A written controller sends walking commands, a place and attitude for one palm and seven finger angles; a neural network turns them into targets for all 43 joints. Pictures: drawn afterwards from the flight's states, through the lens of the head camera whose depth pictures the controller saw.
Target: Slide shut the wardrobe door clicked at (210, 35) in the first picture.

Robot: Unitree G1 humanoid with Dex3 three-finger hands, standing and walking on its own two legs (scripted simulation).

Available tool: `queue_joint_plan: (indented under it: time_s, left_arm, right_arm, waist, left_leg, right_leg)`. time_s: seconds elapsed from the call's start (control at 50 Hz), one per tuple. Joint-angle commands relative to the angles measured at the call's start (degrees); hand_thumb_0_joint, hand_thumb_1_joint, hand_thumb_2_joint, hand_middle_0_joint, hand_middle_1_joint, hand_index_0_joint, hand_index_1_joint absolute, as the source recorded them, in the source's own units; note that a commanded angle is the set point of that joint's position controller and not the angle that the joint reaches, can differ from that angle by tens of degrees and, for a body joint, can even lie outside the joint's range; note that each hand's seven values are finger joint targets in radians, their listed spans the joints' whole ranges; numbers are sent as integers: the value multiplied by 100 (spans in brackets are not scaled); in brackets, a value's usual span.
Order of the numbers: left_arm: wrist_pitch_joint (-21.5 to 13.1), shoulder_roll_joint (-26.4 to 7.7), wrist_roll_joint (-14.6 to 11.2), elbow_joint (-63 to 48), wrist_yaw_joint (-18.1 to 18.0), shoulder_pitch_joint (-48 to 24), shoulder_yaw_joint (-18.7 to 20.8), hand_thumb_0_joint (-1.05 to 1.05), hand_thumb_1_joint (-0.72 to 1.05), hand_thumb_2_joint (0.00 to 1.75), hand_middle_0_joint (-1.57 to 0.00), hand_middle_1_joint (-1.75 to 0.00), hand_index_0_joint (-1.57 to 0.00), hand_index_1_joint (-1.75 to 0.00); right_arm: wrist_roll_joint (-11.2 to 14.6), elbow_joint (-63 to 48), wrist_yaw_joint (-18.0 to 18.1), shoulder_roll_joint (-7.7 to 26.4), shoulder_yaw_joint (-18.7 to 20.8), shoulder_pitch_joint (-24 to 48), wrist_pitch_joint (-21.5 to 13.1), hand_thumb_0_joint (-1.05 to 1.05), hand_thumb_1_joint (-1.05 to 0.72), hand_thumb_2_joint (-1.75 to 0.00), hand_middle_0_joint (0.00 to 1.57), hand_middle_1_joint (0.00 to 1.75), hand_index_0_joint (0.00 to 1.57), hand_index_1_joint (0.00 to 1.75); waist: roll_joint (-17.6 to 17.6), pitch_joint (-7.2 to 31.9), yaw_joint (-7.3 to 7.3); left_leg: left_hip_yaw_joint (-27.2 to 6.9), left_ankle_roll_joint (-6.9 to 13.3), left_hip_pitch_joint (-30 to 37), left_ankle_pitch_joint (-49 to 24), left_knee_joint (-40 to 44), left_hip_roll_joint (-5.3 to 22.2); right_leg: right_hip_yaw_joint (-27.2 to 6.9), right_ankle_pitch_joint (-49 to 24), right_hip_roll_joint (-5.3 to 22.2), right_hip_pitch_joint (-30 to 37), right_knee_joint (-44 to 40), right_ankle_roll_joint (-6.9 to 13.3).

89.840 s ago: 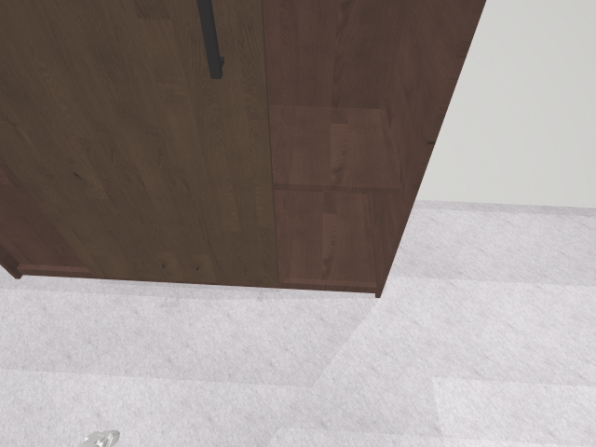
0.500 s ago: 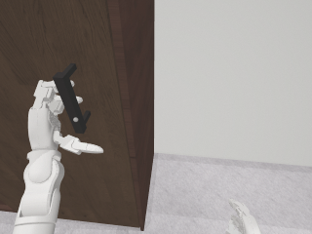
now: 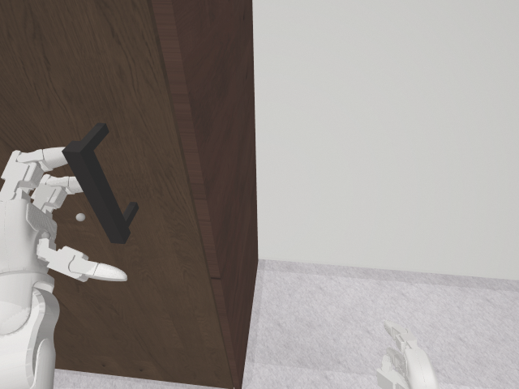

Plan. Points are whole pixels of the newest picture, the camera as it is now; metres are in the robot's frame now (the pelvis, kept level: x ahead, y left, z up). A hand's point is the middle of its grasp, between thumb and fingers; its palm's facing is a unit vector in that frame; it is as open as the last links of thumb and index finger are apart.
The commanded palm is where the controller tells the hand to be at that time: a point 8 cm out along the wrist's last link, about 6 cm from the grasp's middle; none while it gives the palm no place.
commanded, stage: slip the hand off the handle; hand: left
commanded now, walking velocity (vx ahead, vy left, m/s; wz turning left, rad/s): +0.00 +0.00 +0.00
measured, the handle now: (109, 186) +0.28 +0.23 +0.22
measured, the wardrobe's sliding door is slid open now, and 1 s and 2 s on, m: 0.00 0.00 0.00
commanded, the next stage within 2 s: draw the hand back to the body in 1.06 s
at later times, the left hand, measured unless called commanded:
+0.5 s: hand (32, 251) +0.19 +0.28 +0.20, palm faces +0.34 -0.93 -0.12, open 14.7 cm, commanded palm +0.14 +0.33 +0.20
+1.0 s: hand out of the picture +0.12 +0.28 +0.20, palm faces +0.34 -0.93 -0.13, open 14.7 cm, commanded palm +0.06 +0.32 +0.20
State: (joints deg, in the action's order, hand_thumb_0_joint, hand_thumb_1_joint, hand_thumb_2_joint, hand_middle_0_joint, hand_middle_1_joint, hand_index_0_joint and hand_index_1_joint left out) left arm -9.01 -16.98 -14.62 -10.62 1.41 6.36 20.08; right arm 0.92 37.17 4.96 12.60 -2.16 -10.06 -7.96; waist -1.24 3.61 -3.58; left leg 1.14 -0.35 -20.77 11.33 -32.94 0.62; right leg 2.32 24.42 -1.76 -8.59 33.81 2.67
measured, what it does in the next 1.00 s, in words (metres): stands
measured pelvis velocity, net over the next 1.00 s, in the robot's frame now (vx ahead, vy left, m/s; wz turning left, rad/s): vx -0.03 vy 0.03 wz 0.03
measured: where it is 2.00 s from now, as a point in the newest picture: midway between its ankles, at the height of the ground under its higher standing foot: outside the picture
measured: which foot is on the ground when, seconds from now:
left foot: down 0.00-1.00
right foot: down 0.00-1.00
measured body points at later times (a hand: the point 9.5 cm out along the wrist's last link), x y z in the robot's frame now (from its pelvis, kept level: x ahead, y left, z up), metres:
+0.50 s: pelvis -0.01 +0.01 +0.00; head -0.04 +0.00 +0.45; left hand +0.17 +0.32 +0.21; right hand +0.17 -0.22 -0.07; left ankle +0.07 +0.13 -0.73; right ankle -0.07 -0.08 -0.73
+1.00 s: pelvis -0.03 +0.03 -0.01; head -0.08 +0.03 +0.44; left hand +0.09 +0.33 +0.21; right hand +0.19 -0.15 -0.05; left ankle +0.07 +0.13 -0.73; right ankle -0.07 -0.08 -0.73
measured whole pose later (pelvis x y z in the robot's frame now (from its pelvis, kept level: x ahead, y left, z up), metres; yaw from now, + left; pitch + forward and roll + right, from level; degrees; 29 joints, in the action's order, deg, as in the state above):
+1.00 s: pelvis -0.03 +0.03 -0.01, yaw +2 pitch -3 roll -2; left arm -11.6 -17.7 -20.1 -27.4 7.9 26.0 23.0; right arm 1.2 36.8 5.4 11.8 -5.3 -11.0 -17.3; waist -2.2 4.0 -6.1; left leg -0.4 1.8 -23.9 11.0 -37.9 0.0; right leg 4.0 23.7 -1.4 -10.1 36.9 0.9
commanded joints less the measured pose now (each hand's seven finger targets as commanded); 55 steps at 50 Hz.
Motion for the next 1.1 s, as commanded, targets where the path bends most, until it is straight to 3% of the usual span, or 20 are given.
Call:
queue_joint_plan:
  time_s: [0.0, 0.06, 0.22, 0.24, 0.28, 0.34, 0.44, 0.54, 0.62, 0.64, 0.74, 0.78, 0.82, 0.84, 0.86, 0.92, 0.96, 1.08]
  left_arm:
    - [-426, -1232, -41, -1203, 91, -1267, 687, 0, -55, 20, -25, -115, -25, -115]
    - [-506, -1353, -98, -1062, 275, -1620, 712, 0, -55, 20, -25, -115, -25, -115]
    - [-479, -1721, -324, -734, 570, -1595, 1141, 0, -55, 20, -25, -115, -25, -115]
    - [-463, -1655, -341, -642, 579, -1267, 1168, 0, -55, 20, -25, -115, -25, -115]
    - [-499, -1450, -437, -1092, 608, -639, 1123, 0, -55, 20, -25, -115, -25, -115]
    - [-523, -1442, -480, -1540, 553, -26, 1212, 0, -55, 20, -25, -115, -25, -115]
    - [-674, -1468, -582, -2118, 492, 375, 1389, 0, -55, 20, -25, -115, -25, -115]
    - [-734, -1195, -578, -2141, 609, 348, 1001, 0, -55, 20, -25, -115, -25, -115]
    - [-721, -1087, -601, -2383, 731, 603, 761, 0, -55, 20, -25, -115, -25, -115]
    - [-685, -1134, -575, -2267, 735, 700, 778, 0, -55, 20, -25, -115, -25, -115]
    - [-671, -1292, -586, -2591, 633, 832, 1003, 0, -55, 20, -25, -115, -25, -115]
    - [-676, -1045, -605, -2690, 614, 1003, 799, 0, -55, 20, -25, -115, -25, -115]
    - [-649, -1023, -623, -2722, 596, 1108, 780, 0, -55, 20, -25, -115, -25, -115]
    - [-631, -1122, -595, -2767, 580, 1109, 867, 0, -55, 20, -25, -115, -25, -115]
    - [-608, -972, -596, -2786, 574, 1116, 705, 0, -55, 20, -25, -115, -25, -115]
    - [-567, -1032, -607, -2830, 595, 1466, 811, 0, -55, 20, -25, -115, -25, -115]
    - [-571, -991, -585, -3028, 581, 1163, 670, 0, -55, 20, -25, -115, -25, -115]
    - [-580, -1024, -555, -2772, 554, 1020, 740, 0, -55, 20, -25, -115, -25, -115]
  right_arm:
    - [15, -877, 82, 647, 262, 602, -322, 0, -90, -90, 20, 30, 20, 30]
    - [34, -843, 124, 693, 278, 562, -385, 0, -90, -90, 20, 30, 20, 30]
    - [54, -786, 221, 750, 264, 592, -491, 0, -90, -90, 20, 30, 20, 30]
    - [58, -792, 211, 739, 264, 581, -508, 0, -90, -90, 20, 30, 20, 30]
    - [69, -926, 148, 708, 271, 648, -575, 0, -90, -90, 20, 30, 20, 30]
    - [50, -961, 93, 714, 275, 657, -622, 0, -90, -90, 20, 30, 20, 30]
    - [38, -916, 95, 683, 301, 641, -715, 0, -90, -90, 20, 30, 20, 30]
    - [66, -840, 153, 661, 249, 618, -902, 0, -90, -90, 20, 30, 20, 30]
    - [51, -877, 177, 671, 200, 653, -1080, 0, -90, -90, 20, 30, 20, 30]
    - [67, -835, 184, 682, 176, 642, -1105, 0, -90, -90, 20, 30, 20, 30]
    - [64, -856, 182, 653, 121, 746, -1204, 0, -90, -90, 20, 30, 20, 30]
    - [69, -912, 139, 626, 81, 808, -1252, 0, -90, -90, 20, 30, 20, 30]
    - [59, -927, 126, 625, 66, 808, -1273, 0, -90, -90, 20, 30, 20, 30]
    - [66, -945, 128, 647, 68, 800, -1281, 0, -90, -90, 20, 30, 20, 30]
    - [69, -969, 115, 620, 32, 842, -1302, 0, -90, -90, 20, 30, 20, 30]
    - [73, -1001, 115, 620, 32, 841, -1305, 0, -90, -90, 20, 30, 20, 30]
    - [74, -1026, 114, 640, 9, 848, -1361, 0, -90, -90, 20, 30, 20, 30]
    - [73, -947, 164, 654, 26, 789, -1433, 0, -90, -90, 20, 30, 20, 30]
  waist:
    - [-143, 662, -6]
    - [-140, 608, 78]
    - [-126, 756, -30]
    - [-68, 681, -70]
    - [-255, 917, -164]
    - [-18, 926, -203]
    - [-89, 643, -166]
    - [-320, 166, -70]
    - [-277, 256, -106]
    - [-255, 71, -113]
    - [-435, 137, -219]
    - [-496, 117, -206]
    - [-355, 106, -203]
    - [-426, 110, -232]
    - [-530, 19, -198]
    - [-396, 28, -242]
    - [-520, -16, -194]
    - [-375, -73, -182]
  left_leg:
    - [44, 182, 1329, -999, 56, -71]
    - [3, 191, 1324, -858, 24, -59]
    - [-59, 202, 1205, -728, 50, -66]
    - [-53, 196, 1192, -736, 48, -53]
    - [-53, 188, 1277, -914, 40, -51]
    - [-56, 186, 1256, -1005, 39, -22]
    - [-57, 178, 1186, -807, 13, 5]
    - [-167, 176, 1118, -217, 67, 13]
    - [-308, 200, 1118, 130, 160, 13]
    - [-321, 195, 1045, 275, 175, 19]
    - [-442, 162, 1001, 705, 285, 27]
    - [-485, 155, 1022, 808, 303, 30]
    - [-523, 158, 967, 940, 316, 38]
    - [-534, 136, 944, 1042, 337, 32]
    - [-565, 129, 921, 1165, 370, 33]
    - [-544, 136, 851, 1194, 324, 32]
    - [-576, 125, 839, 1304, 309, 22]
    - [-608, 107, 689, 1545, 254, 12]
  right_leg:
    - [-238, -2629, 224, -1008, -663, -371]
    - [-244, -2313, 186, -1180, -695, -353]
    - [-240, -2100, 181, -1136, -666, -340]
    - [-223, -2113, 178, -1129, -682, -345]
    - [-176, -2364, 174, -990, -590, -334]
    - [-106, -2461, 157, -940, -564, -342]
    - [-93, -2030, 136, -1162, -670, -323]
    - [-106, -1066, 93, -1578, -822, -245]
    - [-68, -767, 72, -1567, -774, -213]
    - [-87, -642, 66, -1597, -833, -206]
    - [-28, -359, 43, -1531, -772, -152]
    - [31, -346, 24, -1585, -699, -148]
    - [53, -291, 13, -1622, -670, -159]
    - [62, -213, -2, -1602, -661, -148]
    - [67, -150, 8, -1674, -641, -146]
    - [68, -106, -3, -1657, -630, -145]
    - [71, -8, 6, -1720, -614, -146]
    - [44, 289, 5, -1867, -565, -156]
